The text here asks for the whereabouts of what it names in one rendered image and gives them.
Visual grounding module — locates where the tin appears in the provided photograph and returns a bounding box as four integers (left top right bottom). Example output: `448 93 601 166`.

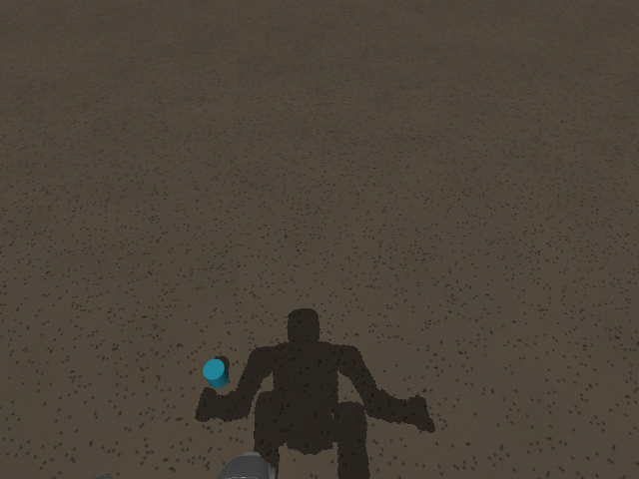
203 359 229 388

